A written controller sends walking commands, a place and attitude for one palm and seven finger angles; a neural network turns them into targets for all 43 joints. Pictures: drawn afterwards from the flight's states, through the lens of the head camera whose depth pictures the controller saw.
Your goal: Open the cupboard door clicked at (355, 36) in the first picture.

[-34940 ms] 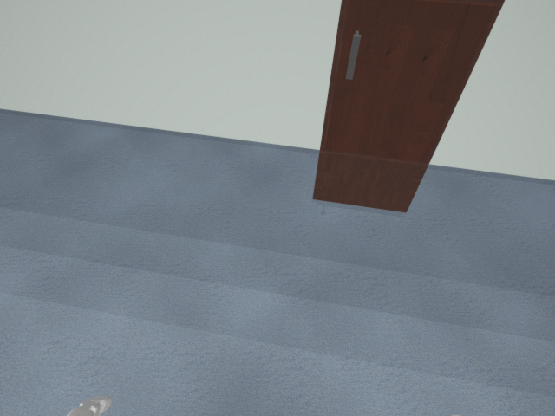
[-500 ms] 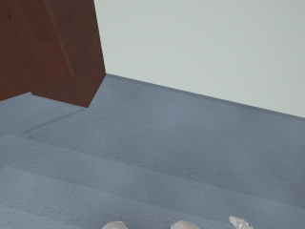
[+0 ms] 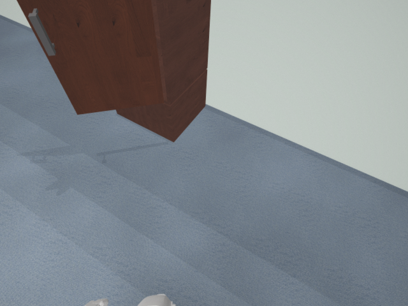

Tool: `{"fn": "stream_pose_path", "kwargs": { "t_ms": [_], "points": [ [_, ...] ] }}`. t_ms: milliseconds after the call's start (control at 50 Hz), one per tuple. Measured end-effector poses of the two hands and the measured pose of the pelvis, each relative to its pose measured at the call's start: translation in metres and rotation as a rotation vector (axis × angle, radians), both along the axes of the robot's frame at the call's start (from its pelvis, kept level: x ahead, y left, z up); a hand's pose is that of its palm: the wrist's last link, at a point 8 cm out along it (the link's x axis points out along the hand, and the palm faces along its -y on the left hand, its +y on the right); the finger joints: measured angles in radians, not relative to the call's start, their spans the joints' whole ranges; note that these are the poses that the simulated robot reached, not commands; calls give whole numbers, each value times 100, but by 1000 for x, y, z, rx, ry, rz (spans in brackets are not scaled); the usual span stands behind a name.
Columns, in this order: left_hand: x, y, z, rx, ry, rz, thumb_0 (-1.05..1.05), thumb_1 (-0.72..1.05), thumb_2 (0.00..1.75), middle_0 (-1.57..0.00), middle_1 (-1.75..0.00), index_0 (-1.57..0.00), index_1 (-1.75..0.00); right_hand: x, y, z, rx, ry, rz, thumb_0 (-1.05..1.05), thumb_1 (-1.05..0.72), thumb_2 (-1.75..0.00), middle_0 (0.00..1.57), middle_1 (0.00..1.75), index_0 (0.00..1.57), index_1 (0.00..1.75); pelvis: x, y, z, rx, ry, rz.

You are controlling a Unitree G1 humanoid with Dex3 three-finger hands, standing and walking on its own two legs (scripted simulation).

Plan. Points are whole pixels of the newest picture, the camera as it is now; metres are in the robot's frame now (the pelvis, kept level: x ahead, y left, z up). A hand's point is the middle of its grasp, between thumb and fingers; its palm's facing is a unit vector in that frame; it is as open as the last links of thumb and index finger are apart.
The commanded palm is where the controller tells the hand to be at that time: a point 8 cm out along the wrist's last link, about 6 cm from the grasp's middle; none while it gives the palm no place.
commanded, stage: turn to face it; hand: left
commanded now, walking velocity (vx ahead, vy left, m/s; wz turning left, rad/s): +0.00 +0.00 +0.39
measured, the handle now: (43, 32) +0.93 +0.61 +0.00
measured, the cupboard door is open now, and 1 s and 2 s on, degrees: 44 44 44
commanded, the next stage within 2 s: take the last steps up to it in 0.36 s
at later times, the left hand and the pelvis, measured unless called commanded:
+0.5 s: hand out of the picture +0.04 +0.18 -0.15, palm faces +0.22 -0.94 -0.26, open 7.4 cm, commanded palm none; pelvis +0.01 -0.03 +0.00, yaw +11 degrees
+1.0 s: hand out of the picture +0.05 +0.26 -0.16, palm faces +0.34 -0.92 -0.20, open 7.4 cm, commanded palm none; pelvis +0.08 +0.05 +0.01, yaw +17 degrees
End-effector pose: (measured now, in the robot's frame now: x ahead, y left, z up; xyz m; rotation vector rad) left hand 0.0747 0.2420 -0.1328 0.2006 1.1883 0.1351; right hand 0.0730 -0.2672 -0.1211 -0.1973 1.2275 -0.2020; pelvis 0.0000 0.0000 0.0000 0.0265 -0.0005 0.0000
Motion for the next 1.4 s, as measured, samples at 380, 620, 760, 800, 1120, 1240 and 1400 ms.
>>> {"fn": "stream_pose_path", "kwargs": {
  "t_ms": [380, 620, 760, 800, 1120, 1240, 1400],
  "points": [
    [-34, 7, 5, 57, 6, 184, 0, 91, 90, -20, -30, -20, -30, 46, 23, -21, 61, -23, 179, 0, -90, -89, 20, 30, 20, 30, 7, -20, -7, -10, 6, 138],
    [-84, -31, 7, -30, 67, 299, 0, 90, 89, -20, -30, -20, -30, 67, 19, -4, 46, 34, 251, 1, -91, -89, 20, 30, 20, 30, 17, -21, 9, 2, -7, 232],
    [-135, -11, -15, -89, 183, 417, 0, 90, 89, -20, -30, -20, -30, 111, 63, 4, 12, -26, 365, 1, -91, -89, 20, 30, 20, 30, 30, 12, 1, -12, 0, 282],
    [-143, 1, -23, -96, 229, 432, 0, 90, 89, -20, -30, -20, -30, 120, 77, 1, 1, -64, 377, 0, -91, -89, 20, 30, 20, 30, 34, 24, -6, -16, -1, 288],
    [59, 70, 9, -21, -29, 287, 0, 91, 90, -19, -30, -19, -30, 54, 108, -18, 82, 245, 230, 0, -91, -89, 20, 30, 20, 30, 119, 59, 4, -1, -14, 286],
    [135, 66, 3, -8, -137, 262, 0, 91, 90, -20, -30, -20, -30, 69, 98, -36, 89, 354, 185, 0, -91, -89, 20, 30, 20, 30, 165, 56, -12, -10, -35, 301],
    [121, 72, 6, -24, -19, 386, -2, 95, 89, -20, -30, -20, -30, 197, 117, -11, 52, 192, 256, 1, -91, -89, 20, 30, 20, 30, 215, 73, 9, -27, -11, 323]
  ]
}}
